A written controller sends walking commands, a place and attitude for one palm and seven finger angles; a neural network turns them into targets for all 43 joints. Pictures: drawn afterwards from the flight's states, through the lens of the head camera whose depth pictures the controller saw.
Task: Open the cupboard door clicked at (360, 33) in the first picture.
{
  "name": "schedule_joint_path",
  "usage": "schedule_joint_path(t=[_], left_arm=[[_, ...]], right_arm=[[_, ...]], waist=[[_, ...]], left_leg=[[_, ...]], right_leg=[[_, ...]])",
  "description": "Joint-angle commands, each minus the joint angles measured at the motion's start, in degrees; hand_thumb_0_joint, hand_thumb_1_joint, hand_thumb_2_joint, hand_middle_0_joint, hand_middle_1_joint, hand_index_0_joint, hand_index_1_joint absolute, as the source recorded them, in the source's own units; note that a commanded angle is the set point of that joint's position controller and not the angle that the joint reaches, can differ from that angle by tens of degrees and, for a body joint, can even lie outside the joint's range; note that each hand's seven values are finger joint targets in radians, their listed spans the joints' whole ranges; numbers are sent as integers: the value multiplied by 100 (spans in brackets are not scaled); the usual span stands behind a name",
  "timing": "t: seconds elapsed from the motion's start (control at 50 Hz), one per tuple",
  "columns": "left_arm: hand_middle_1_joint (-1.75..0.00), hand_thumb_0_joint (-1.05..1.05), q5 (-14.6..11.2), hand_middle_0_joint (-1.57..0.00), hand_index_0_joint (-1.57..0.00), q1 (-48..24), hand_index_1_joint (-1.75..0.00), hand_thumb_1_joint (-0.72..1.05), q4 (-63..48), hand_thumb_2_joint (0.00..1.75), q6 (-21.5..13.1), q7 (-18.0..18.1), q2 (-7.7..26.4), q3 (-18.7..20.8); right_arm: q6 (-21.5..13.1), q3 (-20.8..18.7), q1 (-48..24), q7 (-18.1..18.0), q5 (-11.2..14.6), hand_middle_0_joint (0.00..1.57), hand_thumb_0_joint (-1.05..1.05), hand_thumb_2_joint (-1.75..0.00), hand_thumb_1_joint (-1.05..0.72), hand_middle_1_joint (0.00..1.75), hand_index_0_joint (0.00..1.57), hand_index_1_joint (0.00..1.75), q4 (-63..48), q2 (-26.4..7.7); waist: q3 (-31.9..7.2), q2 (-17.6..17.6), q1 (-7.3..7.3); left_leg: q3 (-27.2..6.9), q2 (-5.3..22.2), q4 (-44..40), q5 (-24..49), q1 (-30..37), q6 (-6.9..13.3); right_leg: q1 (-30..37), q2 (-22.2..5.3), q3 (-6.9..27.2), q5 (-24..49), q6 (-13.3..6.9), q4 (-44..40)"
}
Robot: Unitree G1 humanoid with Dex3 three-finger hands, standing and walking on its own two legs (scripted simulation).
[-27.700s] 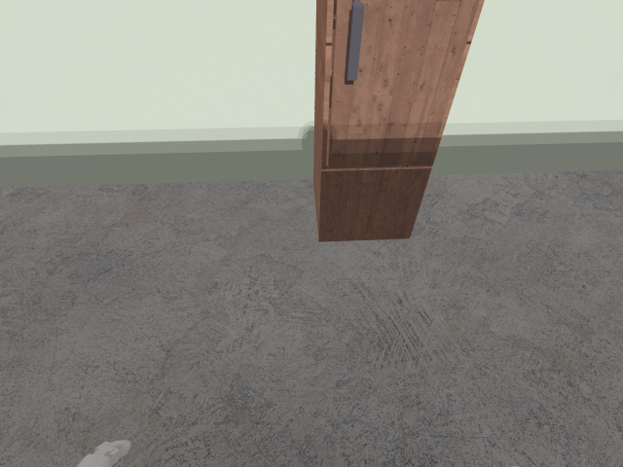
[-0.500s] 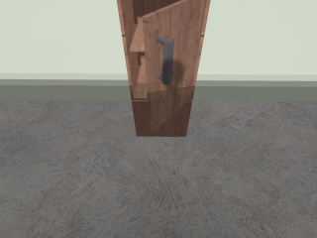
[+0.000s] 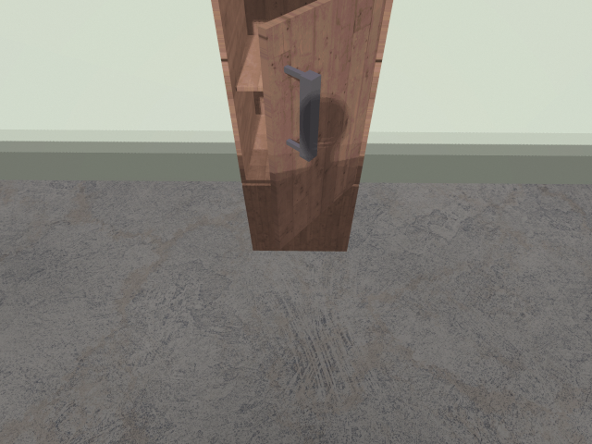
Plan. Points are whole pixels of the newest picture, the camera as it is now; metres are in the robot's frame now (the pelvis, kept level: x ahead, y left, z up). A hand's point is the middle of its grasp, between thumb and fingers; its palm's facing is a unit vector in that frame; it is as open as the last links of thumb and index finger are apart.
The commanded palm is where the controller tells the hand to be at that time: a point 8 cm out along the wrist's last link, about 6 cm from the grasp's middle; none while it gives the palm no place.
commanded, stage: look to check the result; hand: left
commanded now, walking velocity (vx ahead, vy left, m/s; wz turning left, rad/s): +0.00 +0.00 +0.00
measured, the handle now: (299, 114) +0.66 +0.03 +0.08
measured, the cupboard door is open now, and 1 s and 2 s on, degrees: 49 49 49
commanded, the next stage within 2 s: walk to a spot facing it in 0.12 s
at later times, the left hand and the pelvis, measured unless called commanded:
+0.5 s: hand out of the picture +0.08 +0.20 -0.17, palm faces -0.07 -0.96 -0.27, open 7.4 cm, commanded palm none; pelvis +0.01 -0.01 -0.01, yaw -5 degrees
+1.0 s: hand out of the picture +0.09 +0.13 -0.16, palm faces -0.27 -0.92 -0.28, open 7.4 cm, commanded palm none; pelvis +0.00 -0.05 +0.00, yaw -21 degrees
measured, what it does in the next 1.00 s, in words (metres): lifts its left foot, turning right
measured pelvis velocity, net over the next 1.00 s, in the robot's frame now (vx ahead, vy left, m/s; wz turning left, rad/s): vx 0.00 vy -0.05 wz -0.38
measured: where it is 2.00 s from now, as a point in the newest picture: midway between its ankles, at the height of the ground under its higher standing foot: outside the picture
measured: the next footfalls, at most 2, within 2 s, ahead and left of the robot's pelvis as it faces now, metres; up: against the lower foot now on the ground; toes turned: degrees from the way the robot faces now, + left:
left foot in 1.32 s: +0.14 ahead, +0.09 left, +0.00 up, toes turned -35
right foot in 1.70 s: -0.03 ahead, -0.14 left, +0.00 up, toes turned -51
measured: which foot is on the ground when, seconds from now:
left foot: down 0.00-0.68, up 0.70-1.00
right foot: down 0.00-1.00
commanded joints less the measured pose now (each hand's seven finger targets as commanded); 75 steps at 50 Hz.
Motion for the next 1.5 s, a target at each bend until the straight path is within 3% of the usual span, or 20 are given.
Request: schedule_joint_path(t=[0.0, 0.4, 0.48, 0.52, 0.58, 0.62, 0.64, 0.66, 0.68, 0.7, 0.8, 0.92, 1.18, 1.24, 1.26, 1.28, 1.3, 1.34, 1.38, 1.48], left_arm=[[-30, 0, -10, -20, -20, -13, -30, 90, -258, 90, -98, 78, 1066, 179], [-30, 0, 16, -20, -20, 89, -30, 90, -652, 90, 209, 46, 896, 309], [-30, 0, 31, -20, -20, 146, -30, 90, -928, 90, 275, -16, 761, 357], [-30, 0, 39, -20, -20, 127, -30, 90, -1068, 90, 320, -61, 627, 375], [-30, 0, 40, -20, -20, 170, -30, 90, -1220, 90, 378, -98, 480, 419], [-30, 0, 51, -20, -20, 629, -30, 90, -1152, 90, 341, -128, 429, 470], [-30, 0, 85, -20, -20, 1016, -30, 90, -1054, 90, 292, -118, 621, 536], [-30, 0, 180, -20, -20, 1185, -30, 90, -1042, 90, 206, -13, 1308, 678], [-30, 0, 79, -20, -20, 1306, -30, 90, -1030, 90, 213, 53, 1453, 684], [-30, 0, 57, -20, -20, 1057, -30, 90, -1088, 90, 233, 72, 1360, 662], [-30, 0, 12, -20, -20, 842, -30, 90, -1250, 90, 119, 172, 805, 601], [-30, 0, 22, -20, -20, 1143, -30, 90, -1204, 90, 153, 156, 756, 611], [-30, 0, 125, -20, -20, 902, -30, 90, -1444, 90, 197, 127, 974, 682], [-30, 0, 54, -20, -20, 440, -30, 90, -1594, 90, 232, 97, 950, 662], [-30, 0, 9, -20, -20, 415, -30, 90, -1669, 90, 236, 73, 731, 612], [-30, 0, -54, -20, -20, 633, -30, 90, -1729, 90, 227, -6, 448, 556], [-30, 0, 17, -20, -20, 357, -30, 90, -1788, 90, 231, -41, 638, 572], [-30, 0, 121, -20, -20, 470, -30, 90, -1802, 90, 246, -163, 639, 634], [-30, 0, 114, -20, -20, 459, -30, 90, -1648, 90, 330, -217, 590, 647], [-30, 0, 71, -20, -20, -35, -30, 90, -1865, 90, 327, -297, 356, 480]], right_arm=[[-82, -138, 33, -44, -8, 20, 0, -90, -90, 30, 20, 30, -220, -924], [118, -233, 253, -152, -21, 20, 0, -90, -90, 30, 20, 30, -563, -768], [148, -341, 219, -170, -37, 20, 0, -90, -90, 30, 20, 30, -834, -937], [113, -408, 256, -180, -64, 20, 0, -90, -90, 30, 20, 30, -930, -988], [93, -405, 112, -171, -93, 20, 0, -90, -90, 30, 20, 30, -1092, -911], [103, -431, -201, -167, -97, 20, 0, -90, -90, 30, 20, 30, -1223, -891], [141, -439, -361, -161, -41, 20, 0, -90, -90, 30, 20, 30, -1302, -824], [176, -390, -263, -138, 39, 20, 0, -90, -90, 30, 20, 30, -1477, -347], [247, -400, -409, -106, 26, 20, 0, -90, -90, 30, 20, 30, -1580, -471], [285, -422, -192, -74, 49, 20, 0, -90, -90, 30, 20, 30, -1486, -461], [256, -392, -275, -80, 41, 20, 0, -90, -90, 30, 20, 30, -1354, -249], [321, -394, -518, -132, 41, 20, 0, -90, -90, 30, 20, 30, -1476, -257], [117, -359, -778, -126, 128, 20, 0, -90, -90, 30, 20, 30, -1907, -226], [55, -378, 14, -166, 145, 20, 0, -90, -90, 30, 20, 30, -1705, -329], [-9, -414, 272, -210, 103, 20, 0, -90, -90, 30, 20, 30, -1649, -610], [-43, -520, 292, -215, 30, 20, 0, -90, -90, 30, 20, 30, -1736, -1136], [-4, -494, 386, -240, -37, 20, 0, -90, -90, 30, 20, 30, -1812, -1262], [-8, -395, 46, -224, -140, 20, 0, -90, -90, 30, 20, 30, -1984, -965], [-14, -298, -102, -222, -110, 20, 0, -90, -90, 30, 20, 30, -1981, -728], [-36, -368, 641, -223, -109, 20, 0, -90, -90, 30, 20, 30, -1716, -807]], waist=[[-405, -99, -15], [-408, 22, -59], [-388, 401, -8], [-389, 872, 15], [-346, 942, 93], [-359, 630, 387], [-410, -109, 590], [-443, -2360, 571], [-395, -2214, 676], [-340, -1648, 434], [-908, -411, 237], [-744, -773, 323], [-778, -883, 319], [-877, -657, -105], [-937, -35, -198], [-1016, 1551, -100], [-657, 1344, -169], [-457, 343, 97], [-353, 1233, 211], [-667, 1028, -94]], left_leg=[[-589, 623, -269, 555, 296, 126], [-75, 934, 359, 784, 501, 61], [-384, 1411, 182, 456, 472, 344], [-680, 1937, -74, 852, 416, 707], [-506, 2274, -14, 1382, 161, 957], [19, 1951, 706, 1337, -250, 595], [381, 1438, 1611, 523, -685, 210], [884, 347, 3132, -1961, -1940, -283], [143, 100, 4193, -2773, -2099, -295], [-218, 277, 4648, -2468, -2170, -255], [-384, 325, 4652, -1279, -2460, -421], [-466, 237, 4418, -1079, -2608, -487], [-552, -40, 2386, -1577, -1561, -342], [-500, -18, 699, -481, 113, -280], [-1067, 655, -11, -470, 990, -89], [-2647, 2202, -557, -280, 1458, 430], [-3052, 2873, -613, 199, 799, 978], [-2164, 2438, -534, 370, -72, 1108], [-1118, 1807, -255, 1048, -247, 713], [-180, 1597, 339, 2823, 824, 573]], right_leg=[[3, -777, 659, 695, -146, -433], [-533, -633, 930, 1781, -130, 465], [-1064, -266, 794, 921, -58, 1272], [-1318, -55, 464, -723, 32, 2272], [-1268, -269, 281, -1891, 66, 2932], [-565, -305, 161, -1028, 62, 1896], [-62, -429, 537, 327, 2, 792], [445, -1845, 2885, 1760, -342, -335], [201, -2192, 3302, 2559, -714, -413], [22, -2086, 2971, 1294, -1043, -416], [957, -1280, 2323, 2991, -605, 200], [933, -1056, 2420, 2889, -353, 71], [245, -1022, 3436, 2626, -951, 310], [-852, -619, 3098, 1734, -467, 614], [-1675, -83, 2564, 598, -193, 1070], [-2604, 621, 1482, -1923, 156, 2267], [-2680, 347, 791, -2470, 373, 3418], [-2455, 110, 531, -1922, 475, 4544], [-2513, -83, 476, -1438, 515, 4882], [-2405, -147, -180, -1327, 546, 3510]])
